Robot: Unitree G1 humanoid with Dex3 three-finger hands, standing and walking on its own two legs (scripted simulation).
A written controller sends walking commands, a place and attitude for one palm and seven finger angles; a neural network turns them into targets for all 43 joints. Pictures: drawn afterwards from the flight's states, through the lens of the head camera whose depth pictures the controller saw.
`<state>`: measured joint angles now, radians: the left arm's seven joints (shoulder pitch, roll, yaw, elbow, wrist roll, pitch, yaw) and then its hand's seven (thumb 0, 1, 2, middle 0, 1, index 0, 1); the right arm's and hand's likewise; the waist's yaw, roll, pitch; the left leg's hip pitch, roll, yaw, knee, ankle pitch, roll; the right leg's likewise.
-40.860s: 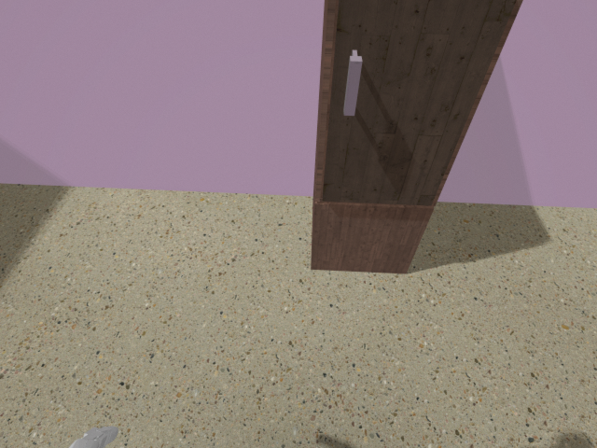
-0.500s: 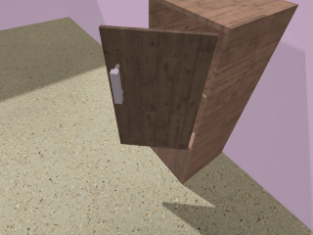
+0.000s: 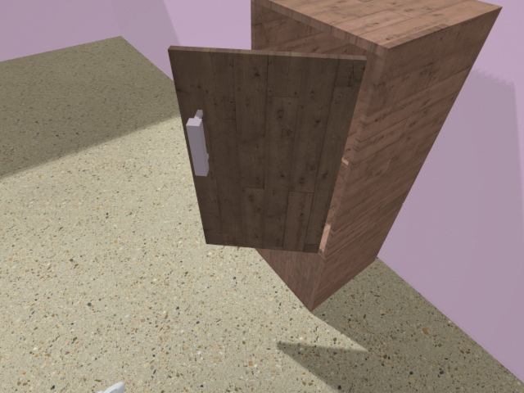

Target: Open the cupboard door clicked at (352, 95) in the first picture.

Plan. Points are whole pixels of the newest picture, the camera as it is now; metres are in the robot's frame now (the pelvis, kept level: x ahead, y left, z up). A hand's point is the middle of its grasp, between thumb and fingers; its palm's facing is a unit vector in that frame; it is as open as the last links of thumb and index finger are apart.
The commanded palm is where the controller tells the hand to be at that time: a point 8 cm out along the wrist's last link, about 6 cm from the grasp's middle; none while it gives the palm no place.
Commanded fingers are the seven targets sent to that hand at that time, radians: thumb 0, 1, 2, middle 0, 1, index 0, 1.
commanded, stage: raise the hand with hooked fingers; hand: left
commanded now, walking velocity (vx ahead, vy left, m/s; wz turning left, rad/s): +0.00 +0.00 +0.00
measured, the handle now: (200, 142) +0.58 +0.16 +0.07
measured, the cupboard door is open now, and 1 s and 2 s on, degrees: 48 48 48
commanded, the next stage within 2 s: move the hooked fingers beside the handle in 1.98 s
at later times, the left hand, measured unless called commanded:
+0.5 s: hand (135, 358) +0.18 +0.19 -0.01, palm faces +0.05 -1.00 -0.09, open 9.8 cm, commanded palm +0.16 +0.25 +0.00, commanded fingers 0.00 0.15 0.58 -0.25 -0.78 -0.25 -0.78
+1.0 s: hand (114, 299) +0.24 +0.23 +0.03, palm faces +0.00 -1.00 -0.07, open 12.7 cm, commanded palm +0.21 +0.28 +0.05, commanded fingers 0.00 -0.43 0.33 -0.29 -1.15 -0.29 -1.15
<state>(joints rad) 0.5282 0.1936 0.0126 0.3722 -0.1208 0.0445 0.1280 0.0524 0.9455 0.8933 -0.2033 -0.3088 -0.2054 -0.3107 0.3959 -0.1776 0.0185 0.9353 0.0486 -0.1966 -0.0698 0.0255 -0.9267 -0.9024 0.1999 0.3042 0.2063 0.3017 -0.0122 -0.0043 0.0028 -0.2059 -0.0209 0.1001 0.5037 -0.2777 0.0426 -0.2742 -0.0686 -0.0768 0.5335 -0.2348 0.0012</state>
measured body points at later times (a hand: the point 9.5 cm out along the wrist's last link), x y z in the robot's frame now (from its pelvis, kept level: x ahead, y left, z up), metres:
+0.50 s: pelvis +0.00 -0.03 -0.07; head +0.05 -0.01 +0.37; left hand +0.17 +0.25 +0.00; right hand +0.24 -0.23 -0.12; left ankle +0.00 +0.09 -0.73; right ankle +0.03 -0.13 -0.73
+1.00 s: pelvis +0.01 -0.01 -0.04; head +0.05 -0.01 +0.41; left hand +0.23 +0.29 +0.04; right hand +0.18 -0.27 -0.11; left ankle +0.00 +0.09 -0.73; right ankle +0.03 -0.13 -0.73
